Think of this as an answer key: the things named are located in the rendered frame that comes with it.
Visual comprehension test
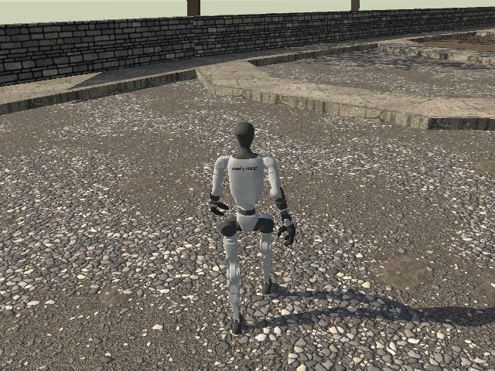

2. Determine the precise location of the right robot hand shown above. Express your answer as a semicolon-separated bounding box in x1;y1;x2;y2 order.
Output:
278;223;295;247

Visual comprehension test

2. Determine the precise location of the right robot upper arm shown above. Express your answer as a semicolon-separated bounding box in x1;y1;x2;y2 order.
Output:
261;155;282;199

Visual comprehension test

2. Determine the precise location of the robot left thigh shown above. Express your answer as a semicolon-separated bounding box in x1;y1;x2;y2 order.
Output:
221;217;241;283

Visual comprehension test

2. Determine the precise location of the right robot shin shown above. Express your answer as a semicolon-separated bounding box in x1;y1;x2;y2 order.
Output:
261;241;272;285

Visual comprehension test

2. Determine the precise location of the robot left forearm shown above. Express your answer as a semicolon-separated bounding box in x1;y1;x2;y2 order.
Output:
210;186;220;207

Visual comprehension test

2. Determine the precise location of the left robot upper arm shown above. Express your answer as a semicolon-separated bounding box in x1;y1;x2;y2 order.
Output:
211;155;230;196

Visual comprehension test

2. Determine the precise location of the left robot hand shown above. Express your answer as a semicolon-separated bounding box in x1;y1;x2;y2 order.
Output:
210;202;229;216

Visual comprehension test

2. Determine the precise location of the robot right forearm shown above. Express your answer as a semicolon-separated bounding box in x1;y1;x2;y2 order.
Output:
275;187;293;226

